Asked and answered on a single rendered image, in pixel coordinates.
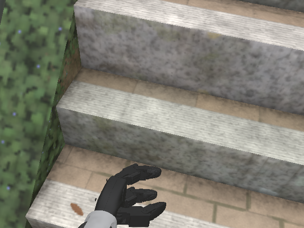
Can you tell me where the left robot forearm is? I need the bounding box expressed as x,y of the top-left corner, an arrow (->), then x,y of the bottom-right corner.
78,210 -> 117,228

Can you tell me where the left robot hand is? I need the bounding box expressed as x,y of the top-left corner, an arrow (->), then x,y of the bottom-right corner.
95,163 -> 166,227

